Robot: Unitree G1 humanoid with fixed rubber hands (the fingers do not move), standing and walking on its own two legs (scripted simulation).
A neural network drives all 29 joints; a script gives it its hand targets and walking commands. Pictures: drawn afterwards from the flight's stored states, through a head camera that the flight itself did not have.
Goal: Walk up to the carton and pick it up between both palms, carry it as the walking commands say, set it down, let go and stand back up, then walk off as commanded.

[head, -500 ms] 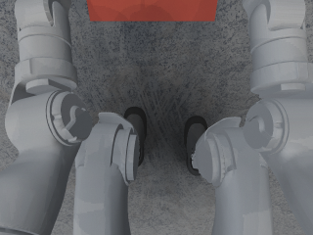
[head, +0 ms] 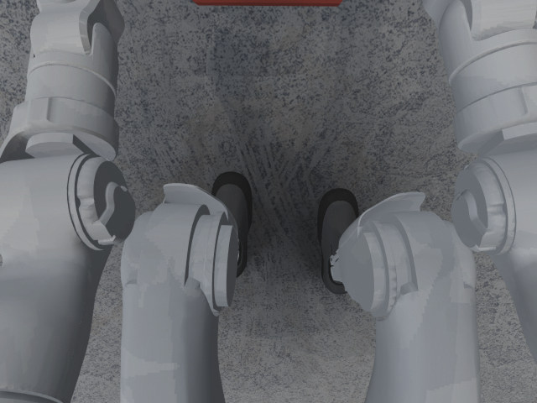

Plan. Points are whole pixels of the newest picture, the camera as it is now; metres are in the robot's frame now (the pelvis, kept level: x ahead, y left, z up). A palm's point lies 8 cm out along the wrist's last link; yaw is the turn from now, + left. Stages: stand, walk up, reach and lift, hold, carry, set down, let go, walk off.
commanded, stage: set down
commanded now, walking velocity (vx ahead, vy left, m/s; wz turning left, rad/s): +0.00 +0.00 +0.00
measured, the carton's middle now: out of the picture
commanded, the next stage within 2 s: let go in 1.32 s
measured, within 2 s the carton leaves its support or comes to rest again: neither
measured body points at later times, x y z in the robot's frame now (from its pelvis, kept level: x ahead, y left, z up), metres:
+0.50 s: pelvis -0.01 -0.01 +0.04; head +0.35 +0.00 +0.30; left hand +0.56 +0.24 -0.08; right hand +0.60 -0.11 -0.07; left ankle +0.13 +0.12 -0.34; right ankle +0.11 -0.09 -0.34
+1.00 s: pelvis -0.01 -0.02 +0.17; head +0.34 +0.00 +0.44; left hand +0.55 +0.26 +0.08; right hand +0.61 -0.10 +0.09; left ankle +0.13 +0.12 -0.34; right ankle +0.11 -0.09 -0.34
